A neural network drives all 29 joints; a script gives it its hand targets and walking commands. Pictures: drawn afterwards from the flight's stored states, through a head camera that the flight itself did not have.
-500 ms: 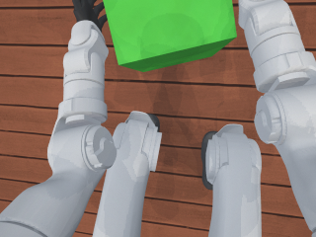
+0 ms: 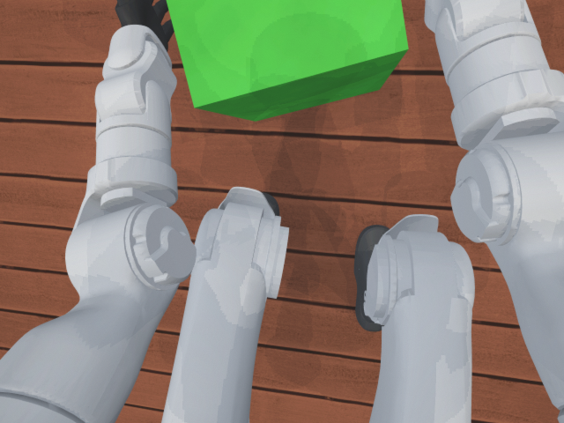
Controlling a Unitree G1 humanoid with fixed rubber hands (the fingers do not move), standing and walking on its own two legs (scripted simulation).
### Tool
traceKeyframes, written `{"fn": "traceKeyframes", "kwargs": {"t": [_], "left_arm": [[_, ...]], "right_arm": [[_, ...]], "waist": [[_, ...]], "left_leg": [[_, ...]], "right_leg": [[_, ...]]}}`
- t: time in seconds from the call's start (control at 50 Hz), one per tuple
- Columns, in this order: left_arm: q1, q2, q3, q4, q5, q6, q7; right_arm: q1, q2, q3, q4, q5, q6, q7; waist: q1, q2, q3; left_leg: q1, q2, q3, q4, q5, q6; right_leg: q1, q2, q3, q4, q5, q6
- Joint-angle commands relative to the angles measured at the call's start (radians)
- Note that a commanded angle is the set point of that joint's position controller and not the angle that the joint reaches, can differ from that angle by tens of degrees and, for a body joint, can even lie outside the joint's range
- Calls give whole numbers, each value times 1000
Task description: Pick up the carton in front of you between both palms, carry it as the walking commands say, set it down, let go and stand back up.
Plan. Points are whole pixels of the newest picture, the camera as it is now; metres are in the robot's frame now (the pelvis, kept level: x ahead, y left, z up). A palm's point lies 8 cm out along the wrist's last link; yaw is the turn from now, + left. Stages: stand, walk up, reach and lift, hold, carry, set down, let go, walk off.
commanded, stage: set down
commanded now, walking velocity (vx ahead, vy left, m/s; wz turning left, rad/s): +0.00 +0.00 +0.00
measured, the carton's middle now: (290, 16) +0.53 +0.07 -0.25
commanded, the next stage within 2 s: let go in 1.62 s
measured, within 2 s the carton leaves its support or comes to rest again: rests again in 0.34 s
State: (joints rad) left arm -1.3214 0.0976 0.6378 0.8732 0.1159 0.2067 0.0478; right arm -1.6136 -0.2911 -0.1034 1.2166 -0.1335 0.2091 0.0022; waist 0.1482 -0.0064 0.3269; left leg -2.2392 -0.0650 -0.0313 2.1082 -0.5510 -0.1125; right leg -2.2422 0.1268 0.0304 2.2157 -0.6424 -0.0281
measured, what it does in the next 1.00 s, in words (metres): rises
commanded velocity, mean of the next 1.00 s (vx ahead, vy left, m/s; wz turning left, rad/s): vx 0.00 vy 0.00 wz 0.00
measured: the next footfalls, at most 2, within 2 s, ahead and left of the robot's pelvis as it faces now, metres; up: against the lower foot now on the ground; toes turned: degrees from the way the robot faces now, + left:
none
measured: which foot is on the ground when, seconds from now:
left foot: down 0.00-1.00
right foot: down 0.00-1.00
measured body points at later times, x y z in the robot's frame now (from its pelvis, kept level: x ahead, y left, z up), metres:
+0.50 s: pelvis +0.00 +0.00 +0.00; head +0.38 -0.02 +0.23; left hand +0.48 +0.24 -0.20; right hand +0.59 -0.11 -0.21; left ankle +0.13 +0.14 -0.35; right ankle +0.09 -0.10 -0.35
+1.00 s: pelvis +0.00 +0.01 +0.07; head +0.35 +0.02 +0.34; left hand +0.50 +0.26 -0.06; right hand +0.62 -0.11 -0.06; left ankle +0.12 +0.14 -0.35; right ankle +0.08 -0.10 -0.35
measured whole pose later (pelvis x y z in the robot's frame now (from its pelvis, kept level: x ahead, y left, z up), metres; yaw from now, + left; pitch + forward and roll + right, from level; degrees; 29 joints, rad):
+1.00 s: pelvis +0.00 +0.01 +0.07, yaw +2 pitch +43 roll +3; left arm -1.24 0.12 0.35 0.75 -0.13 0.20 0.20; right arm -1.56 -0.52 -0.01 1.15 0.06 0.22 0.02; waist 0.18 -0.02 0.17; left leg -2.16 -0.06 0.00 1.87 -0.47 -0.04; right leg -2.11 0.05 0.04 1.97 -0.61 -0.01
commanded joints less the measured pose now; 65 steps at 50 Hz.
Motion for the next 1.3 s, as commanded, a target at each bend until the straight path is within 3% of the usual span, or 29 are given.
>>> {"fn": "traceKeyframes", "kwargs": {"t": [0.0, 0.12, 0.22, 0.26, 0.32, 0.36, 0.46, 0.52, 0.58, 0.64, 0.7, 0.74, 0.8, 0.88, 1.06, 1.18, 1.28], "left_arm": [[-486, -572, -257, 0, -39, -8, -191], [-439, -510, -195, 36, -2, -6, -181], [-373, -424, -135, 72, 19, -22, -152], [-290, -272, -76, 97, 30, -44, -114], [-168, 160, -13, 117, 3, -114, 4], [-210, 198, -58, 103, -62, -147, 43], [-275, 243, -166, 94, -208, -187, 66], [-260, 237, -233, 57, -269, -187, 78], [-222, 236, -270, 11, -306, -171, 96], [-159, 244, -264, -33, -312, -143, 112], [-125, 234, -252, -131, -298, -118, 131], [-127, 209, -260, -207, -292, -96, 146], [-132, 164, -278, -233, -280, -46, 155], [-152, 104, -293, -242, -252, -13, 154], [-34, 111, -228, -275, -182, -16, 154], [8, 122, -231, -367, -209, 5, 138], [51, 108, -245, -372, -223, 21, 120]], "right_arm": [[-269, 600, 80, -33, 13, -26, 144], [-242, 527, 51, -7, -23, -18, 148], [-253, 406, 50, -23, -26, -29, 132], [-244, 228, 44, -48, -17, -43, 95], [-242, -205, 66, -79, 48, -78, -9], [-326, -256, 113, -104, 119, -90, -42], [-400, -222, 252, -101, 266, -106, -23], [-417, -251, 294, -159, 335, -114, -14], [-394, -278, 312, -185, 357, -104, -15], [-345, -293, 290, -165, 319, -77, -16], [-313, -315, 222, -194, 255, -55, -19], [-307, -335, 172, -241, 227, -40, -23], [-277, -344, 110, -212, 202, -6, -14], [-254, -333, 67, -164, 188, 4, 17], [-206, -314, 58, -185, 157, -12, 62], [-195, -304, 62, -286, 137, 15, 60], [-160, -299, 32, -308, 119, 34, 64]], "waist": [[10, -133, -767], [0, -133, -702], [16, -135, -706], [31, -135, -725], [65, -139, -799], [92, -157, -863], [121, -215, -975], [139, -201, -1118], [147, -202, -1277], [140, -253, -1365], [107, -270, -1425], [83, -233, -1457], [60, -158, -1359], [51, -109, -1218], [97, -170, -1357], [81, -245, -1494], [69, -248, -1479]], "left_leg": [[305, -31, 113, -71, 266, 53], [293, -33, 108, -71, 219, 54], [330, -24, 114, -70, 227, 47], [361, -14, 122, -68, 246, 40], [402, 13, 134, -66, 291, 27], [397, 25, 132, -65, 328, 27], [432, 48, 122, -55, 413, 46], [564, 50, 113, -58, 518, 60], [690, 42, 114, -80, 587, 65], [675, 28, 124, -116, 556, 65], [695, 14, 131, -159, 526, 65], [750, 4, 138, -199, 501, 63], [770, -1, 138, -271, 409, 55], [769, 1, 124, -356, 331, 39], [870, -8, 122, -488, 493, 41], [847, -14, 141, -593, 539, 43], [871, -14, 145, -687, 547, 42]], "right_leg": [[369, -13, 41, -237, 283, -14], [339, -22, 44, -238, 236, -13], [364, -34, 44, -232, 235, 0], [396, -45, 41, -229, 247, 14], [455, -68, 45, -225, 274, 33], [506, -80, 60, -224, 299, 34], [563, -109, 78, -200, 387, 34], [584, -104, 63, -174, 432, 33], [629, -100, 40, -172, 441, 34], [706, -99, 25, -196, 424, 33], [721, -85, 0, -241, 387, 31], [698, -73, -19, -283, 339, 25], [602, -62, -38, -353, 221, 11], [505, -57, -45, -437, 125, -2], [653, -46, -35, -570, 286, 16], [921, -40, -28, -670, 430, 28], [1009, -40, -25, -765, 466, 31]]}}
